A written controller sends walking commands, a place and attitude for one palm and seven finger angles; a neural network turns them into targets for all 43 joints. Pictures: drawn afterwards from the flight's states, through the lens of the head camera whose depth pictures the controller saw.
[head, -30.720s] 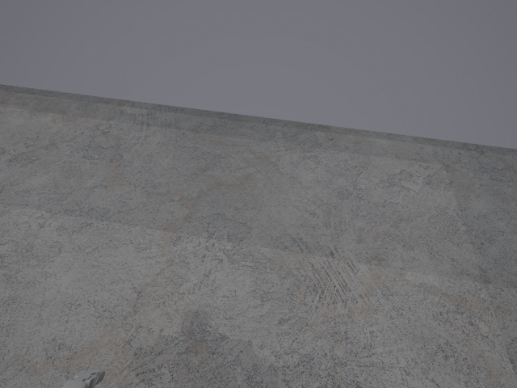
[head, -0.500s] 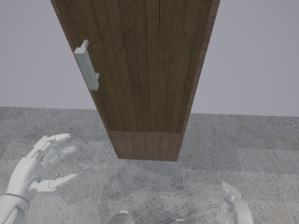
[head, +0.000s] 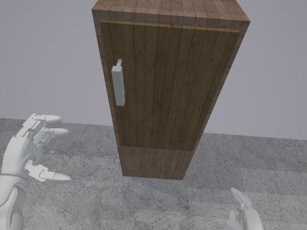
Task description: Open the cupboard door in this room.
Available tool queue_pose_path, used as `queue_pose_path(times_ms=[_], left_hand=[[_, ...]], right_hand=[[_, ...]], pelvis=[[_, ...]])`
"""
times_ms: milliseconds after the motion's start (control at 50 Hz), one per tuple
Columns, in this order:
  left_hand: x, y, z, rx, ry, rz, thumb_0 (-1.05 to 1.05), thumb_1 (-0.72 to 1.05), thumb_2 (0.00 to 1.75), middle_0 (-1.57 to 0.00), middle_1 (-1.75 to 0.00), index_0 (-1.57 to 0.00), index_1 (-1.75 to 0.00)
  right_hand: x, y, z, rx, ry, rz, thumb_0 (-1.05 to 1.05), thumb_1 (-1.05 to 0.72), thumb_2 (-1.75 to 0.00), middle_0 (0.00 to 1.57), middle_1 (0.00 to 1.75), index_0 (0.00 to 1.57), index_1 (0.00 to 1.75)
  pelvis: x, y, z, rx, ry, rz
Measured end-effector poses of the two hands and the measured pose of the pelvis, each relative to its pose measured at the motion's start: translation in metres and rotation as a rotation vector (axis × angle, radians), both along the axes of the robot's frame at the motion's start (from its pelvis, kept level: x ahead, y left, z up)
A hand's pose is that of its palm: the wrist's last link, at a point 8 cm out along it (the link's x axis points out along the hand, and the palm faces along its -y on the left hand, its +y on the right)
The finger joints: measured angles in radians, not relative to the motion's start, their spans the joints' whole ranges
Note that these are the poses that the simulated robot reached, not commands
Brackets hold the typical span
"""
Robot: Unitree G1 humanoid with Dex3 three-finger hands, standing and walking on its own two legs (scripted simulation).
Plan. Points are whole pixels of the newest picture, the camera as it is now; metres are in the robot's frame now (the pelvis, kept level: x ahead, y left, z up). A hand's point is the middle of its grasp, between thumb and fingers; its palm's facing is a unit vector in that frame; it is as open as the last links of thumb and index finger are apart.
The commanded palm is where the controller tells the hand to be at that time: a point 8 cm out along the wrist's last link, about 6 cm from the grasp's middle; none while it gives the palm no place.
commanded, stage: raise the hand with hooked fingers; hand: left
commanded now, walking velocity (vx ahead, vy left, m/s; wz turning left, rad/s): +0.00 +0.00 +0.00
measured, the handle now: (120, 82) +0.51 +0.15 +0.10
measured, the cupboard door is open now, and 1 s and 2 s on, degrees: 0 0 0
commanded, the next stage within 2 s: move the hooked fingers beside the handle in 0.82 s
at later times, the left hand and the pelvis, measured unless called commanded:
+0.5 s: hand (47, 131) +0.30 +0.27 +0.12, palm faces +0.00 -1.00 -0.04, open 14.0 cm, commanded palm +0.26 +0.32 +0.12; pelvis +0.00 +0.00 +0.01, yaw +0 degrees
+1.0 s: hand (66, 133) +0.30 +0.23 +0.12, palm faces +0.05 -1.00 -0.03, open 14.0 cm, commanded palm +0.27 +0.28 +0.12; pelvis +0.00 -0.05 +0.01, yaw +0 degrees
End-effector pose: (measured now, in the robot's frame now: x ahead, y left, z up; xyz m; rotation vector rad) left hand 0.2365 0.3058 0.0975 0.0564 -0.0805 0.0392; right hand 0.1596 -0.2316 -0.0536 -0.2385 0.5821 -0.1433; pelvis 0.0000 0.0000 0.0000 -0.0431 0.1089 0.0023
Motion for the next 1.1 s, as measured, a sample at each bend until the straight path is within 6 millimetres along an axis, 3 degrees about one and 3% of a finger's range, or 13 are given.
queue_pose_path(times_ms=[100,180,280,380,620,860,1100], left_hand=[[0.006,0.015,-0.005,-0.016,0.121,-0.008,-0.01,-0.45,0.32,-0.3,-1.17,-0.3,-1.17],[0.01,0.022,0.004,-0.011,0.095,0.006,-0.01,-0.48,0.31,-0.3,-1.18,-0.3,-1.19],[0.021,0.032,0.027,0.003,0.013,0.018,-0.01,-0.49,0.31,-0.3,-1.19,-0.3,-1.19],[0.036,0.039,0.03,-0.019,0.068,0.008,-0.01,-0.5,0.3,-0.3,-1.2,-0.3,-1.2],[0.035,0.007,0.026,-0.03,0.062,-0.002,-0.01,-0.5,0.3,-0.3,-1.2,-0.31,-1.2],[0.031,-0.019,0.026,-0.016,0.082,-0.005,-0.01,-0.5,0.3,-0.3,-1.2,-0.3,-1.2],[0.045,-0.026,0.022,-0.023,0.103,0.02,-0.01,-0.5,0.3,-0.3,-1.2,-0.31,-1.2]], right_hand=[[0.013,0.022,0.003,0.029,-0.013,0.042,0.01,-0.9,-0.9,0.2,0.3,0.2,0.3],[0.014,0.027,0.005,0.018,-0.001,0.062,0.01,-0.9,-0.9,0.2,0.3,0.2,0.3],[0.009,0.021,0.004,-0.005,0.036,0.057,0.01,-0.9,-0.9,0.2,0.3,0.2,0.3],[-0.001,0.004,0.003,-0.02,0.07,0.012,0.01,-0.9,-0.9,0.2,0.3,0.2,0.3],[-0.019,-0.031,0.002,-0.027,0.102,-0.039,0.01,-0.9,-0.9,0.2,0.3,0.2,0.3],[-0.015,-0.05,-0.006,0.004,0.095,-0.05,0.01,-0.9,-0.9,0.2,0.3,0.2,0.3],[-0.013,-0.07,-0.01,-0.004,0.105,-0.06,0.01,-0.9,-0.9,0.2,0.3,0.2,0.3]], pelvis=[[0.001,0.008,0.004,-0.002,-0.011,0.004],[0.001,0.01,0.007,-0.002,-0.02,0.007],[0.002,0.008,0.01,-0.001,-0.03,0.011],[0.002,0.004,0.012,0.001,-0.031,0.013],[0.005,-0.014,0.015,0.016,-0.034,-0.001],[0.004,-0.037,0.015,0.026,-0.037,0.002],[0.004,-0.051,0.013,0.034,-0.028,0.003]])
